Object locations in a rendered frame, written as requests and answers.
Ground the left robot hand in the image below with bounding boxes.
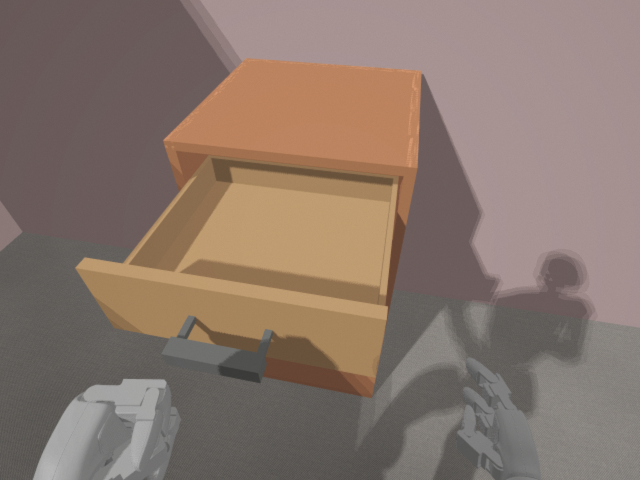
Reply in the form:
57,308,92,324
33,379,181,480

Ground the drawer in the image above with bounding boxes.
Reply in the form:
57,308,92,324
75,155,399,378

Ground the cabinet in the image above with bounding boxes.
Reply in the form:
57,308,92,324
163,58,422,398

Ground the right robot hand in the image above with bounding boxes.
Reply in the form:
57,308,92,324
456,357,541,480

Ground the handle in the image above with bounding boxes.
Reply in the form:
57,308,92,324
161,315,273,383

